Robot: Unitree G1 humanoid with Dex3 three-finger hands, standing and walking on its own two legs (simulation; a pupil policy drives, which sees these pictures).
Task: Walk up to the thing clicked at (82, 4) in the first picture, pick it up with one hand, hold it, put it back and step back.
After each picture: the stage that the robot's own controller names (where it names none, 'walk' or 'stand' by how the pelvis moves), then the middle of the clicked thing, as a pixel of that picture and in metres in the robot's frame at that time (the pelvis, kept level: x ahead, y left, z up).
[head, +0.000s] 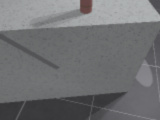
stand; out of the picture +0.85 -0.02 +0.12
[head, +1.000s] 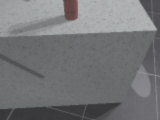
rise first; out of the picture +0.75 +0.09 +0.15
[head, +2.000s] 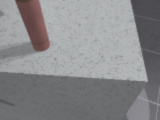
stand; (33, 20) +0.51 +0.21 +0.14
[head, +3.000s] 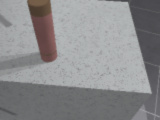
stand; (44, 33) +0.50 +0.16 +0.12
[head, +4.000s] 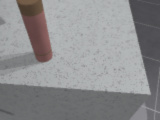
stand; (38, 32) +0.48 +0.17 +0.12
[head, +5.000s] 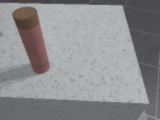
stand; (34, 44) +0.45 +0.19 +0.12
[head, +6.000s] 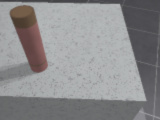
stand; (32, 43) +0.45 +0.20 +0.12
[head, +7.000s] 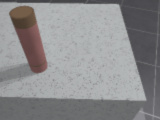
rise first; (32, 44) +0.45 +0.20 +0.12
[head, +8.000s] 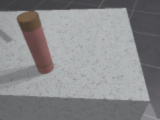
rise first; (38, 46) +0.46 +0.21 +0.12
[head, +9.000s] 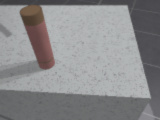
go down; (40, 41) +0.47 +0.20 +0.12
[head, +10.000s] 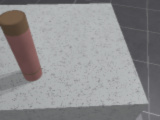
go down; (24, 51) +0.42 +0.20 +0.13
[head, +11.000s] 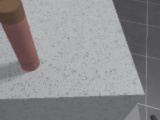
close in; (21, 40) +0.45 +0.20 +0.13
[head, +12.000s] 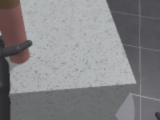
close; (12, 29) +0.47 +0.20 +0.15
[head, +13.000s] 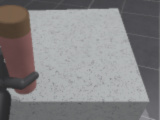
lift; (19, 57) +0.31 +0.19 +0.21
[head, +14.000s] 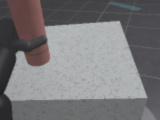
hold; (28, 20) +0.33 +0.14 +0.34
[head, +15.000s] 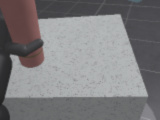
hold; (22, 22) +0.32 +0.15 +0.32
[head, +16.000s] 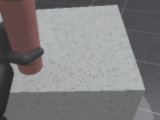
crouch; (23, 31) +0.33 +0.15 +0.28
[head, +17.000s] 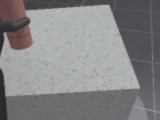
crouch; (10, 5) +0.44 +0.20 +0.30
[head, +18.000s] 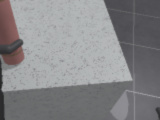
lower; (4, 27) +0.47 +0.22 +0.14
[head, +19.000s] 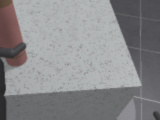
lower; (7, 30) +0.45 +0.22 +0.16
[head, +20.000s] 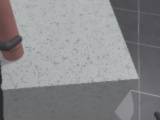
lower; (2, 23) +0.48 +0.22 +0.16
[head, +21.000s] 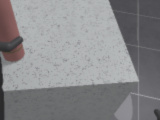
lower; (3, 24) +0.47 +0.22 +0.16
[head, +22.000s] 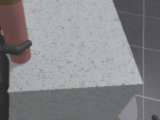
loosen; (14, 27) +0.46 +0.20 +0.16
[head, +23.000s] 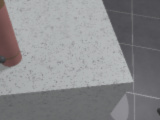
withdraw; (0, 32) +0.45 +0.21 +0.16
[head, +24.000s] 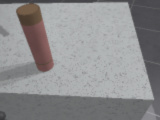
sink last; (38, 42) +0.45 +0.20 +0.13
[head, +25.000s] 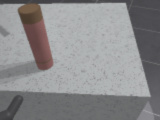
stand; (38, 40) +0.46 +0.21 +0.12
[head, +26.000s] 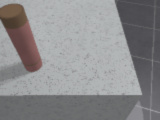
stand; (24, 42) +0.44 +0.22 +0.12
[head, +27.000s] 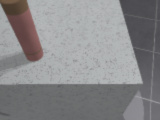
walk; (25, 31) +0.48 +0.21 +0.13
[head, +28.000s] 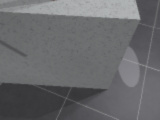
walk; out of the picture +0.79 +0.17 +0.14
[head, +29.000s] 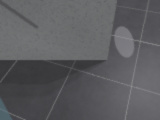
walk; out of the picture +1.15 +0.22 +0.14
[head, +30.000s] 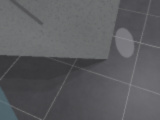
stand; out of the picture +1.22 +0.15 +0.13
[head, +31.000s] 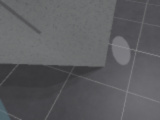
stand; out of the picture +1.22 +0.15 +0.12
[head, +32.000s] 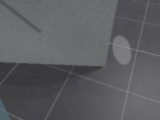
stand; out of the picture +1.21 +0.15 +0.12
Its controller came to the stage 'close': yes
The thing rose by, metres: 0.22
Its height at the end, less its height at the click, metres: +0.00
